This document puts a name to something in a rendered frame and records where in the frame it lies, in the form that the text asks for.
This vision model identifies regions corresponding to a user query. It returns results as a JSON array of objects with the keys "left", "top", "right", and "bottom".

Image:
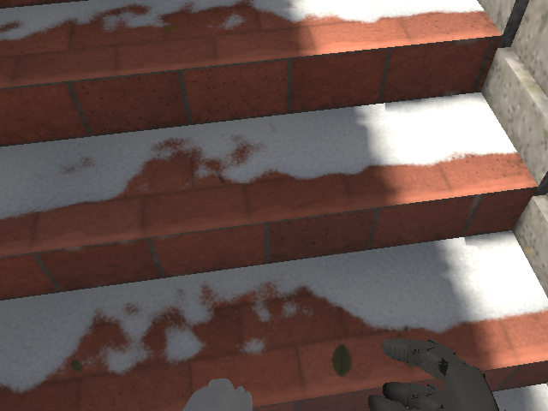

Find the robot left shin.
[{"left": 189, "top": 378, "right": 235, "bottom": 399}]

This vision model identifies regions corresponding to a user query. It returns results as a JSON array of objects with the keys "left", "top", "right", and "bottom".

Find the robot right hand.
[{"left": 368, "top": 338, "right": 506, "bottom": 411}]

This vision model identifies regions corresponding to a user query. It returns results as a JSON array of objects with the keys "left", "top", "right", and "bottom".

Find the robot left thigh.
[{"left": 182, "top": 384, "right": 253, "bottom": 411}]

